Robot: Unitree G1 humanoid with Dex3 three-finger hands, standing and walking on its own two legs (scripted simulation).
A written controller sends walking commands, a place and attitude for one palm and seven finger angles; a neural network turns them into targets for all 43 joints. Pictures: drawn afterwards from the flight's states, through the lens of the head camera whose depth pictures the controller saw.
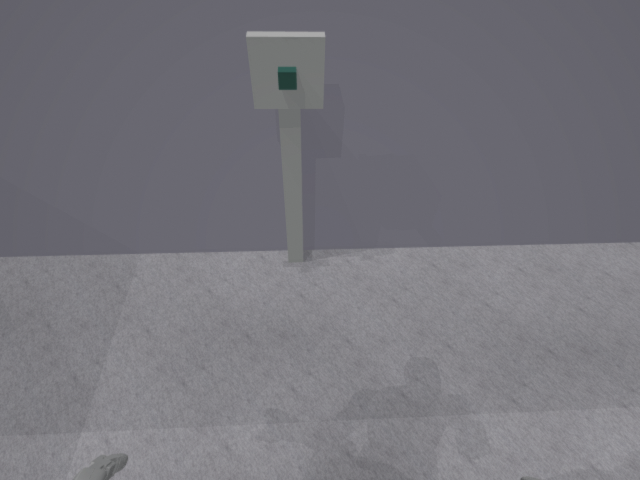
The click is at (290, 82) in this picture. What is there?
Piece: button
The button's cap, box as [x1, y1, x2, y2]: [278, 67, 296, 89]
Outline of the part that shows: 278,67 279,89 296,89 295,67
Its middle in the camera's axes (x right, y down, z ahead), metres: -0.08 -0.39 +0.93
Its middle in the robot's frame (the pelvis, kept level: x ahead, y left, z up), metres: +0.96 +0.13 +0.02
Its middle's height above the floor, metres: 0.79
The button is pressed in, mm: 0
